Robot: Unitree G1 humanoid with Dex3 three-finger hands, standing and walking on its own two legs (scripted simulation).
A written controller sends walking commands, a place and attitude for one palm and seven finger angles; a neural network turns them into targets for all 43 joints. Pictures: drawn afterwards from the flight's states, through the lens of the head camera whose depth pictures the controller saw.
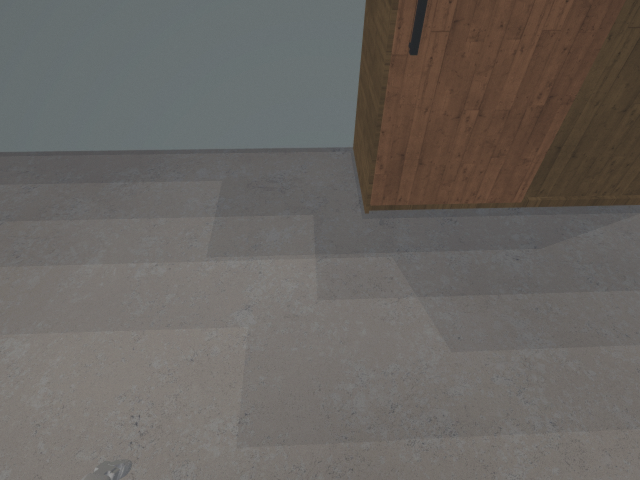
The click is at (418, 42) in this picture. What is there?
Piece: wardrobe's sliding door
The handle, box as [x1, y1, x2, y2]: [409, 0, 427, 54]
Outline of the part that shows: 427,0 418,0 411,42 409,43 410,54 417,53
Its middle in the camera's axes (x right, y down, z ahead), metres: +0.30 -0.70 +1.18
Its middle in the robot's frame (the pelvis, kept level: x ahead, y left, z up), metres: +1.37 -0.23 +0.11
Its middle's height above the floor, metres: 0.88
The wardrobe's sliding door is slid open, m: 0.00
